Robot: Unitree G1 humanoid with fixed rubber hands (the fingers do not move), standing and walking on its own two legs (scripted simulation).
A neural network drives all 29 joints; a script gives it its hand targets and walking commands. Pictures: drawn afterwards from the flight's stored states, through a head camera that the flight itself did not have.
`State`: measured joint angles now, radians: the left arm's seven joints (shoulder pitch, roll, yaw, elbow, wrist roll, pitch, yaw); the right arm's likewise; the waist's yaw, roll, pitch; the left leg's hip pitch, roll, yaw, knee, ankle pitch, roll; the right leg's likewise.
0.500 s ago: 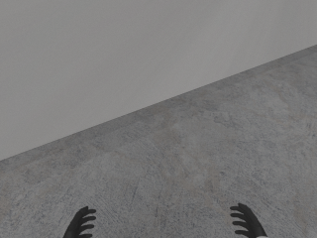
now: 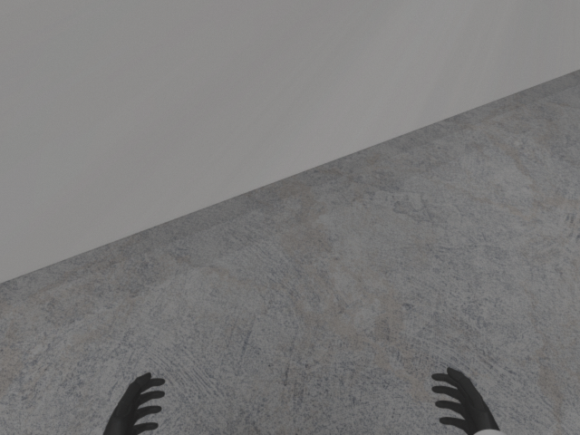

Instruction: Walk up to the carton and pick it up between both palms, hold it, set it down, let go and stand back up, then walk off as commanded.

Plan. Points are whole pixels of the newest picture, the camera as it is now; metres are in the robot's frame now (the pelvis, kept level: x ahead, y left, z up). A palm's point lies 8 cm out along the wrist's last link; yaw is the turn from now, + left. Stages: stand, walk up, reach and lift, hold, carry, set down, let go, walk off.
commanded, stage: stand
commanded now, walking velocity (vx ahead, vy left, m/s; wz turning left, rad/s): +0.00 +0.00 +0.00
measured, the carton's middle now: out of the picture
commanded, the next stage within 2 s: walk up in 1.78 s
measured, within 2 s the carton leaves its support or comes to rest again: neither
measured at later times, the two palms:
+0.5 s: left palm out of the picture +0.14 +0.25 -0.09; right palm (484, 432) +0.15 -0.25 -0.08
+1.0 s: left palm out of the picture +0.13 +0.26 -0.09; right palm out of the picture +0.14 -0.25 -0.08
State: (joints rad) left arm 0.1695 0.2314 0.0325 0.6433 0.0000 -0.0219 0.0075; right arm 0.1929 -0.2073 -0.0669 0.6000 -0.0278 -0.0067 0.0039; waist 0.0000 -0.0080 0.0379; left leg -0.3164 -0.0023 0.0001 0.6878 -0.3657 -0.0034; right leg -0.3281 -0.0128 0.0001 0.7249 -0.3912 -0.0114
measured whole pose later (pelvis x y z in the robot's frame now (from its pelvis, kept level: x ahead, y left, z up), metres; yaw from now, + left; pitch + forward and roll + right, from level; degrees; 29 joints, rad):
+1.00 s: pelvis -0.01 +0.00 +0.00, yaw +0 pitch -1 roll +1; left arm 0.19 0.25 0.04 0.70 0.00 -0.04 0.01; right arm 0.20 -0.22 -0.08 0.60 -0.03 -0.01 0.00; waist 0.00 -0.01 0.04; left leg -0.32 0.00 0.00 0.69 -0.35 0.00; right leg -0.33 -0.01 0.00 0.73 -0.38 -0.01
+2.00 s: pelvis -0.03 +0.00 +0.00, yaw +0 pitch -3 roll +1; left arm 0.18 0.27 0.04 0.76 0.00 -0.05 0.00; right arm 0.22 -0.22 -0.08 0.60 -0.03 -0.01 0.00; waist 0.00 -0.02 0.04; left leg -0.32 0.00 0.00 0.69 -0.33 0.00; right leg -0.32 -0.01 0.00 0.72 -0.35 -0.01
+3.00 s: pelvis -0.17 -0.15 +0.00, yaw -35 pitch -1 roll +3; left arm 0.26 0.35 0.10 0.68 0.01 0.09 -0.15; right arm 0.23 -0.34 -0.14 0.62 -0.03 -0.02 -0.04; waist 0.00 -0.04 0.11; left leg -0.33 0.15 0.32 0.69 -0.31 0.00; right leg -0.38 -0.08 0.01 0.79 -0.41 0.00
